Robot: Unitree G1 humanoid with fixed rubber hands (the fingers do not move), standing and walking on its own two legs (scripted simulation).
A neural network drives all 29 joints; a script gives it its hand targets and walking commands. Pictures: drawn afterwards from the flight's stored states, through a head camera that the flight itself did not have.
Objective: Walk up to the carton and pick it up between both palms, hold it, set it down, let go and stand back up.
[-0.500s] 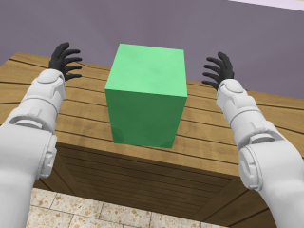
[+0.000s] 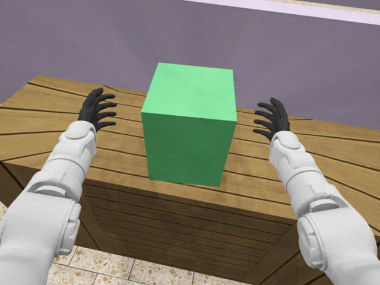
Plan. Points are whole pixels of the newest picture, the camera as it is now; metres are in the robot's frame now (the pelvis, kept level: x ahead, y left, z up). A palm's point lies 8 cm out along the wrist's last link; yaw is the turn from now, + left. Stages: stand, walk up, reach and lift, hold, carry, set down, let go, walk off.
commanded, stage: set down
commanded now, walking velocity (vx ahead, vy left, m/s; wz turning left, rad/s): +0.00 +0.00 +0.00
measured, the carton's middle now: (189, 126) +0.54 -0.02 +0.03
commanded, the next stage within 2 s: none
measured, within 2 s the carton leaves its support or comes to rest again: neither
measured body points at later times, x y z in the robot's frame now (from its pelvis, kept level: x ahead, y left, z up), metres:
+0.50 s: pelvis +0.02 +0.00 +0.01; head +0.03 +0.02 +0.46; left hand +0.40 +0.22 +0.07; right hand +0.38 -0.20 +0.07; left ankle +0.02 +0.12 -0.74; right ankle +0.03 -0.10 -0.74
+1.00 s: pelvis +0.03 +0.01 +0.00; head +0.03 +0.02 +0.45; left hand +0.31 +0.23 +0.01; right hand +0.30 -0.20 +0.01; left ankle +0.02 +0.12 -0.74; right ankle +0.03 -0.10 -0.74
